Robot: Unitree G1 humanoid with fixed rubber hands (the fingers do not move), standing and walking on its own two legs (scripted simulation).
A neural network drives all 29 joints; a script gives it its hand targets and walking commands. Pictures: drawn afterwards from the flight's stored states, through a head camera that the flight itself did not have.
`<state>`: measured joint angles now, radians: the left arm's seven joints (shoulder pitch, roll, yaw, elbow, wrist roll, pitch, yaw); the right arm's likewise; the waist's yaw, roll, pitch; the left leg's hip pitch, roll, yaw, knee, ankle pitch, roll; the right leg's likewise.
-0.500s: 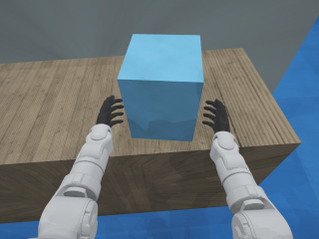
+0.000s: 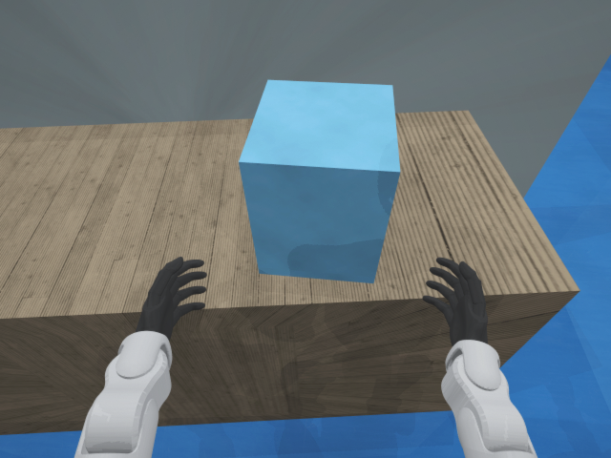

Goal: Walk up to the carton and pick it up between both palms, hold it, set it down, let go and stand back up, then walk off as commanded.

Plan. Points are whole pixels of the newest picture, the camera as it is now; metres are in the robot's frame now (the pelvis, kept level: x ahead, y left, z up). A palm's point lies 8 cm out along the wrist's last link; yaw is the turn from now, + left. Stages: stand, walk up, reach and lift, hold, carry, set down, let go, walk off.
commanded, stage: set down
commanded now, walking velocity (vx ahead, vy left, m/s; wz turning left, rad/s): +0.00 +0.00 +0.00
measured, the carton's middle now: (322, 184) +0.51 -0.04 +0.05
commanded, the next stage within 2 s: none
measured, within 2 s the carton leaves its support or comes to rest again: neither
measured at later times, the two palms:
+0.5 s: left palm (139, 380) +0.21 +0.19 +0.05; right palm (467, 371) +0.20 -0.18 +0.04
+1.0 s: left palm (144, 393) +0.20 +0.19 +0.02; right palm (476, 404) +0.17 -0.19 +0.01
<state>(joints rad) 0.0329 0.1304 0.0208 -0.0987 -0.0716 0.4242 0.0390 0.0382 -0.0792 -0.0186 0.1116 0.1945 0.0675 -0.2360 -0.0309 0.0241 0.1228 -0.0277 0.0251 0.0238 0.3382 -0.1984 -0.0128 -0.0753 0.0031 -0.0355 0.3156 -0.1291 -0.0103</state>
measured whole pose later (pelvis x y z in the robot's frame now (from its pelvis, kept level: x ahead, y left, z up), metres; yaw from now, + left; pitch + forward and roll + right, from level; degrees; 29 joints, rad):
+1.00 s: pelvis +0.04 -0.01 +0.00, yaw -1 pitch -3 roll -1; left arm 0.47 0.21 -0.04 -0.23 -0.07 0.22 0.04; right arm 0.58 -0.10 0.07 -0.13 0.14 0.00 -0.10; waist 0.03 -0.01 0.10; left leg -0.02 0.05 0.03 0.29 -0.22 -0.03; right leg -0.07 0.04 -0.01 0.26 -0.15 -0.02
